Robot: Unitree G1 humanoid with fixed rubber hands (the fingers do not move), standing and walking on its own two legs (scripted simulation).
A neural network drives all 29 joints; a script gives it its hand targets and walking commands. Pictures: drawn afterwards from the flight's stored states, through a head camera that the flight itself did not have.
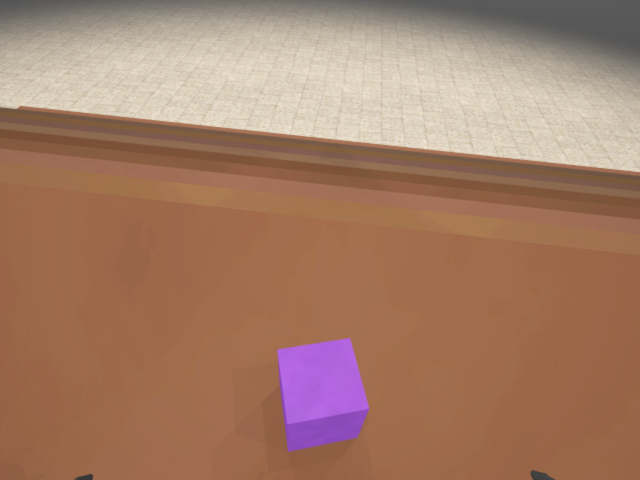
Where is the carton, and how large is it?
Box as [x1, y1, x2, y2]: [277, 338, 368, 451]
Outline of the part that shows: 349,338 277,349 279,381 288,451 348,439 357,436 368,410 368,406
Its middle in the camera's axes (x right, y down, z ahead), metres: -0.01 +0.46 +1.12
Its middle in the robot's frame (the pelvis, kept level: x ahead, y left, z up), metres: +0.48 -0.03 -0.66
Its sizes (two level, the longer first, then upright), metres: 0.210 0.200 0.250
